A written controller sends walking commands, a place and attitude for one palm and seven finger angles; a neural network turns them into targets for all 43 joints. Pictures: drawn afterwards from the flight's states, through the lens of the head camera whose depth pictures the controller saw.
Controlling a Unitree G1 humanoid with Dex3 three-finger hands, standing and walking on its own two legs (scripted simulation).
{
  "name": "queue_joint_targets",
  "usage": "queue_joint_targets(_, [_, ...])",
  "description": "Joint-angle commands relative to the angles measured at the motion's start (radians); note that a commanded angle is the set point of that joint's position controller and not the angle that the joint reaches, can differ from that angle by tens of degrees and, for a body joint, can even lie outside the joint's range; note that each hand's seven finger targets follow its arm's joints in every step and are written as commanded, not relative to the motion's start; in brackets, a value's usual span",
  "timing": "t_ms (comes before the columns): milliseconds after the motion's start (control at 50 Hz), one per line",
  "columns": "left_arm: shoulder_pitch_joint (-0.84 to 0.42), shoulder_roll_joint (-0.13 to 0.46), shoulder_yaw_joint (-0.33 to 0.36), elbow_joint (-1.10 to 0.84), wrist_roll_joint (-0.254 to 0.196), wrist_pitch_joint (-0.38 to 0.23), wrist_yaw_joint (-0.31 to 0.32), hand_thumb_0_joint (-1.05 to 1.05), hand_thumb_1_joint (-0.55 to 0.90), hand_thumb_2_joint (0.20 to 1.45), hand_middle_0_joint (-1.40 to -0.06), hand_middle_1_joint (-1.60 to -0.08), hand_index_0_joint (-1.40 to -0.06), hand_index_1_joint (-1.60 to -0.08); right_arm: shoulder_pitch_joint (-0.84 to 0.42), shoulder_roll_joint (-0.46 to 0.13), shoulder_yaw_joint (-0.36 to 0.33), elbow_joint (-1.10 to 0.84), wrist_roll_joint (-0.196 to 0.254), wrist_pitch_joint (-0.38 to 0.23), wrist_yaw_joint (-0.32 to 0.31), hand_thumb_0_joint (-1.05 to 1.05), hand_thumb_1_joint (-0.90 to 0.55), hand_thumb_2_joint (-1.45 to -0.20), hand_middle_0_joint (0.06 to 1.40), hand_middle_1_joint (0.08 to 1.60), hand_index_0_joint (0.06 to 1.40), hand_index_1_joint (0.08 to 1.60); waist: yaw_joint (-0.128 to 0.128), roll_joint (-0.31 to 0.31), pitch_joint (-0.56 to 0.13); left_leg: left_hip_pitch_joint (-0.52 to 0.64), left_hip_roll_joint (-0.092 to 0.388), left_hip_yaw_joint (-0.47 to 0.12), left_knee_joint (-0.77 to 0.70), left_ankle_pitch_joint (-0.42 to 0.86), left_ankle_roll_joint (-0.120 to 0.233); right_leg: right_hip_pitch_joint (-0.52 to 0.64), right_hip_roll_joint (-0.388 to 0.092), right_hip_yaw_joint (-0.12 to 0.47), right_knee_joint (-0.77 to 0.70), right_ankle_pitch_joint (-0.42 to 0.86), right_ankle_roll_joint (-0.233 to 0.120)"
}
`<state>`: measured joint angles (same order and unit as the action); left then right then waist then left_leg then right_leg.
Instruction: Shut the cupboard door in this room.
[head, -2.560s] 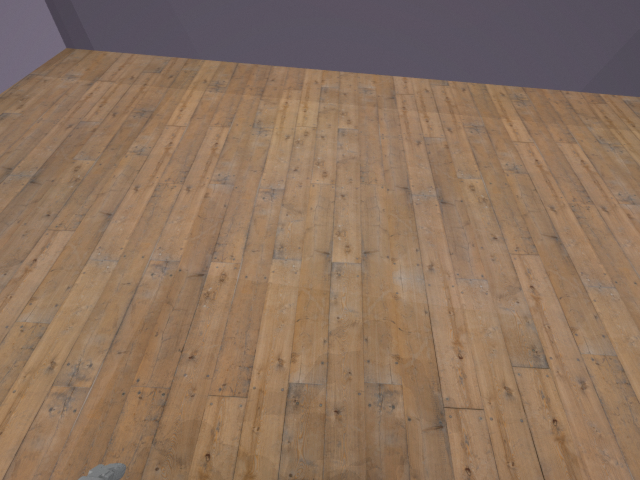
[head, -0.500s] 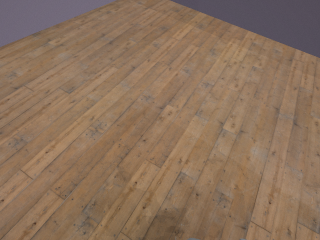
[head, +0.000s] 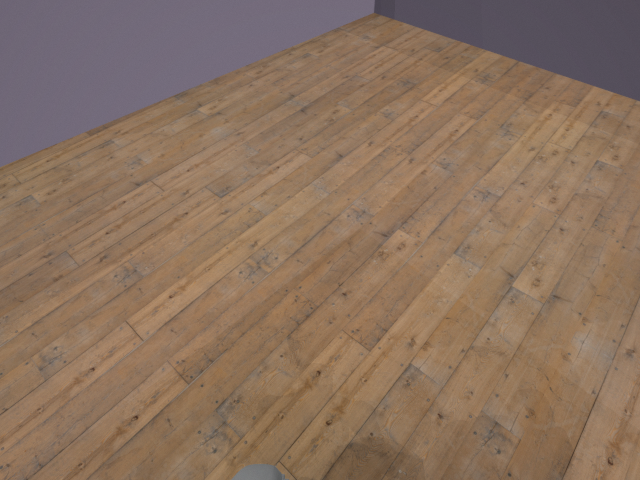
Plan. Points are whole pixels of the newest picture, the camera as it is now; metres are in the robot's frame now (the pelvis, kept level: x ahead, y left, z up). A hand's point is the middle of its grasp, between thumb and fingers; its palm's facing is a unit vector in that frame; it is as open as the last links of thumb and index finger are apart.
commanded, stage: turn or walk to find it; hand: left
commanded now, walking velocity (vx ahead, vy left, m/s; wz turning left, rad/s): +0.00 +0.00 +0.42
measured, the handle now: out of the picture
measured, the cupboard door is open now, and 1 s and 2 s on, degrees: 75 75 75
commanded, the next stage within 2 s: none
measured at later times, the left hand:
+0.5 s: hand out of the picture +0.00 +0.26 -0.17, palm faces +0.25 -0.94 -0.23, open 7.4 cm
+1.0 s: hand out of the picture -0.07 +0.21 -0.17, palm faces +0.44 -0.87 -0.23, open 7.4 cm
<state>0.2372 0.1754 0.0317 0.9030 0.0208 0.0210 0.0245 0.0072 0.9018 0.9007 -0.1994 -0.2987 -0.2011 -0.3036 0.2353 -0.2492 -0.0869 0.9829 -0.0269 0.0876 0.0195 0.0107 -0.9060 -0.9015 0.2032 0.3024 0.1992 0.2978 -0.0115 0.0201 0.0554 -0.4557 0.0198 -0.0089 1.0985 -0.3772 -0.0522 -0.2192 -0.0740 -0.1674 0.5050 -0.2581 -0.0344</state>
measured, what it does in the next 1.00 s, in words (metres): steps on the spot, turning left: left foot, then right foot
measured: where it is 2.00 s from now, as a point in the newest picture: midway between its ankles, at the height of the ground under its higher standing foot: outside the picture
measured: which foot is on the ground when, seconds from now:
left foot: up 0.00-0.20, down 0.22-0.66, up 0.68-1.00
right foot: down 0.00-0.22, up 0.24-0.64, down 0.66-1.00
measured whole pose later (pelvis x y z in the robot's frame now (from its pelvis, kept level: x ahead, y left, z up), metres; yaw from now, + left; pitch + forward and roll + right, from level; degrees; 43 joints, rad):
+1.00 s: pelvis -0.04 +0.01 +0.00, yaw +25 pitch -1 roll +1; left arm 0.25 0.19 0.04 0.93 0.03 0.02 0.02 0.01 0.90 0.90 -0.20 -0.30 -0.20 -0.30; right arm 0.20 -0.24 -0.08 1.00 -0.02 0.09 0.02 0.01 -0.91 -0.90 0.20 0.30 0.20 0.30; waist 0.01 -0.01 0.09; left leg -0.38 0.04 0.02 0.90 -0.44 -0.07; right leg -0.20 -0.10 -0.21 0.51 -0.29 -0.01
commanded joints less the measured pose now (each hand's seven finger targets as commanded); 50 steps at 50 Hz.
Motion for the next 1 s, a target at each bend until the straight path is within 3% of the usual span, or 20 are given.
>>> queue_joint_targets(0, [0.053, 0.217, 0.055, -0.032, 0.008, -0.025, 0.014, 0.000, 0.900, 0.900, -0.200, -0.300, -0.200, -0.300, -0.072, -0.042, 0.000, -0.073, 0.007, -0.028, 0.000, 0.000, -0.900, -0.900, 0.200, 0.300, 0.200, 0.300, 0.049, -0.172, -0.028, -0.036, 0.018, 0.036, -0.117, -0.052, -0.007, 0.074, -0.270, 0.187, -0.209, 0.154, -0.106])
queue_joint_targets(100, [0.068, 0.245, 0.067, -0.004, 0.013, -0.019, 0.013, 0.000, 0.900, 0.900, -0.200, -0.300, -0.200, -0.300, -0.073, -0.028, 0.012, -0.072, 0.018, -0.046, -0.006, 0.000, -0.900, -0.900, 0.200, 0.300, 0.200, 0.300, 0.057, -0.204, -0.085, 0.080, 0.008, 0.090, -0.351, -0.091, 0.011, 0.111, -0.296, 0.163, -0.126, 0.333, -0.116])
queue_joint_targets(140, [0.044, 0.239, 0.069, 0.003, 0.007, -0.014, 0.012, 0.000, 0.900, 0.900, -0.200, -0.300, -0.200, -0.300, -0.009, -0.032, 0.014, -0.060, 0.018, -0.056, -0.011, 0.000, -0.900, -0.900, 0.200, 0.300, 0.200, 0.300, 0.018, -0.181, -0.108, 0.192, 0.009, 0.105, -0.544, 0.026, 0.020, 0.074, -0.281, 0.108, -0.039, 0.344, -0.067])
queue_joint_targets(160, [0.032, 0.223, 0.068, 0.003, -0.002, -0.008, 0.009, 0.000, 0.900, 0.900, -0.200, -0.300, -0.200, -0.300, 0.037, -0.055, 0.011, -0.047, 0.016, -0.064, -0.011, 0.000, -0.900, -0.900, 0.200, 0.300, 0.200, 0.300, -0.011, -0.105, -0.127, 0.312, 0.024, 0.085, -0.677, 0.161, 0.031, -0.005, -0.249, 0.056, 0.046, 0.264, -0.013])
queue_joint_targets(180, [0.050, 0.170, 0.060, -0.019, -0.011, 0.001, 0.004, 0.000, 0.900, 0.900, -0.200, -0.300, -0.200, -0.300, 0.053, -0.140, -0.006, -0.051, 0.009, -0.074, -0.013, 0.000, -0.900, -0.900, 0.200, 0.300, 0.200, 0.300, -0.016, 0.139, -0.125, 0.417, 0.208, -0.171, -0.772, 0.302, 0.105, -0.203, -0.135, -0.010, 0.231, 0.000, 0.061])
queue_joint_targets(200, [0.008, 0.122, 0.042, -0.059, -0.006, 0.008, -0.003, 0.000, 0.900, 0.900, -0.200, -0.300, -0.200, -0.300, 0.075, -0.220, -0.022, -0.058, 0.006, -0.069, -0.018, 0.000, -0.900, -0.900, 0.200, 0.300, 0.200, 0.300, -0.033, 0.310, -0.088, 0.400, 0.388, -0.362, -0.815, 0.529, 0.222, -0.356, -0.042, 0.005, 0.418, -0.369, 0.107])
queue_joint_targets(220, [-0.051, 0.139, 0.038, -0.061, 0.004, 0.021, 0.004, 0.000, 0.900, 0.900, -0.200, -0.300, -0.200, -0.300, 0.094, -0.207, -0.023, -0.039, 0.005, -0.072, -0.030, 0.000, -0.900, -0.900, 0.200, 0.300, 0.200, 0.300, -0.058, 0.251, -0.083, 0.346, 0.382, -0.348, -0.811, 0.497, 0.250, -0.349, -0.053, 0.100, 0.532, -0.352, 0.098])
queue_joint_targets(240, [-0.077, 0.134, 0.047, -0.049, 0.003, 0.023, 0.002, 0.000, 0.900, 0.900, -0.200, -0.300, -0.200, -0.300, 0.061, -0.183, -0.017, -0.038, 0.004, -0.072, -0.039, 0.000, -0.900, -0.900, 0.200, 0.300, 0.200, 0.300, -0.044, 0.230, -0.060, 0.313, 0.333, -0.311, -0.806, 0.452, 0.239, -0.368, -0.047, 0.135, 0.598, -0.290, 0.098])
queue_joint_targets(280, [-0.035, 0.139, 0.052, -0.014, 0.000, 0.016, -0.010, 0.000, 0.900, 0.900, -0.200, -0.300, -0.200, -0.300, -0.031, -0.134, 0.001, -0.063, 0.006, -0.080, -0.043, 0.000, -0.900, -0.900, 0.200, 0.300, 0.200, 0.300, 0.003, 0.144, -0.042, 0.307, 0.243, -0.195, -0.780, 0.510, 0.210, -0.346, -0.045, 0.143, 0.615, -0.168, 0.103])
queue_joint_targets(320, [-0.010, 0.137, 0.051, 0.003, -0.003, 0.012, -0.014, 0.000, 0.900, 0.900, -0.200, -0.300, -0.200, -0.300, -0.027, -0.129, 0.004, -0.067, 0.011, -0.088, -0.045, 0.000, -0.900, -0.900, 0.200, 0.300, 0.200, 0.300, 0.004, 0.124, -0.074, 0.348, 0.211, -0.147, -0.761, 0.621, 0.204, -0.321, -0.034, 0.133, 0.585, -0.143, 0.113])
queue_joint_targets(400, [-0.045, 0.127, 0.046, -0.013, -0.007, 0.015, -0.008, 0.000, 0.900, 0.900, -0.200, -0.300, -0.200, -0.300, 0.011, -0.137, -0.004, -0.058, 0.008, -0.084, -0.045, 0.000, -0.900, -0.900, 0.200, 0.300, 0.200, 0.300, -0.015, 0.104, -0.078, 0.398, 0.220, -0.196, -0.751, 0.655, 0.228, -0.302, -0.016, 0.135, 0.477, -0.168, 0.127])
queue_joint_targets(520, [-0.066, 0.112, 0.041, -0.041, -0.011, 0.010, -0.003, 0.000, 0.900, 0.900, -0.200, -0.300, -0.200, -0.300, -0.006, -0.144, -0.015, -0.071, -0.001, -0.069, -0.037, 0.000, -0.900, -0.900, 0.200, 0.300, 0.200, 0.300, -0.020, 0.146, -0.055, 0.295, 0.202, -0.270, -0.746, 0.555, 0.227, -0.165, 0.024, 0.126, 0.270, -0.186, 0.108])
queue_joint_targets(600, [0.027, 0.126, 0.045, -0.029, -0.014, -0.009, 0.005, 0.000, 0.900, 0.900, -0.200, -0.300, -0.200, -0.300, -0.037, -0.139, -0.021, -0.091, 0.007, -0.065, -0.030, 0.000, -0.900, -0.900, 0.200, 0.300, 0.200, 0.300, 0.032, 0.104, -0.103, 0.199, 0.146, -0.274, -0.646, 0.498, 0.172, 0.051, 0.036, 0.115, -0.048, 0.018, 0.097])
queue_joint_targets(620, [0.056, 0.166, 0.052, -0.025, -0.008, -0.020, 0.009, 0.000, 0.900, 0.900, -0.200, -0.300, -0.200, -0.300, -0.034, -0.110, -0.020, -0.095, 0.015, -0.067, -0.024, 0.000, -0.900, -0.900, 0.200, 0.300, 0.200, 0.300, 0.044, 0.008, -0.121, 0.109, 0.091, -0.230, -0.565, 0.368, 0.119, 0.174, -0.036, 0.182, -0.158, 0.101, 0.079])
queue_joint_targets(640, [0.077, 0.252, 0.069, -0.023, 0.008, -0.031, 0.018, 0.000, 0.900, 0.900, -0.200, -0.300, -0.200, -0.300, -0.019, -0.043, -0.006, -0.119, 0.021, -0.070, -0.018, 0.000, -0.900, -0.900, 0.200, 0.300, 0.200, 0.300, 0.045, -0.245, -0.125, -0.080, -0.049, -0.069, -0.372, 0.051, 0.047, 0.276, -0.284, 0.423, -0.205, 0.208, -0.008])
queue_joint_targets(660, [0.068, 0.278, 0.068, -0.043, 0.002, -0.027, 0.014, 0.000, 0.900, 0.900, -0.200, -0.300, -0.200, -0.300, -0.026, -0.060, -0.015, -0.127, 0.009, -0.058, -0.022, 0.000, -0.900, -0.900, 0.200, 0.300, 0.200, 0.300, 0.054, -0.284, -0.106, -0.090, -0.067, -0.054, -0.175, -0.197, 0.029, 0.155, -0.407, 0.480, -0.229, 0.235, -0.106])
queue_joint_targets(700, [-0.022, 0.223, 0.060, -0.064, -0.001, -0.025, 0.014, 0.000, 0.900, 0.900, -0.200, -0.300, -0.200, -0.300, -0.040, -0.078, -0.025, -0.098, 0.003, -0.034, -0.013, 0.000, -0.900, -0.900, 0.200, 0.300, 0.200, 0.300, 0.018, -0.208, -0.012, -0.094, -0.029, -0.081, 0.057, -0.106, 0.027, 0.001, -0.316, 0.396, -0.264, 0.086, -0.107])
queue_joint_targets(760, [-0.066, 0.169, 0.043, -0.074, 0.000, -0.032, 0.013, 0.000, 0.900, 0.900, -0.200, -0.300, -0.200, -0.300, 0.000, -0.060, -0.017, -0.061, 0.002, -0.030, -0.001, 0.000, -0.900, -0.900, 0.200, 0.300, 0.200, 0.300, -0.010, -0.158, -0.003, -0.090, 0.000, -0.033, 0.103, 0.011, 0.001, 0.015, -0.227, 0.217, -0.216, 0.190, -0.074])
queue_joint_targets(920, [0.058, 0.219, 0.057, -0.013, 0.011, -0.028, 0.012, 0.000, 0.900, 0.900, -0.200, -0.300, -0.200, -0.300, -0.112, -0.037, 0.005, -0.080, 0.013, -0.035, -0.002, 0.000, -0.900, -0.900, 0.200, 0.300, 0.200, 0.300, 0.056, -0.186, -0.044, -0.019, 0.015, 0.051, -0.193, -0.084, -0.015, 0.134, -0.272, 0.154, -0.149, 0.407, -0.108])
queue_joint_targets(980, [0.070, 0.245, 0.066, 0.003, 0.012, -0.022, 0.011, 0.000, 0.900, 0.900, -0.200, -0.300, -0.200, -0.300, -0.107, -0.032, 0.015, -0.083, 0.019, -0.047, -0.006, 0.000, -0.900, -0.900, 0.200, 0.300, 0.200, 0.300, 0.060, -0.217, -0.085, 0.068, 0.001, 0.090, -0.356, -0.080, 0.001, 0.152, -0.282, 0.139, -0.085, 0.503, -0.105])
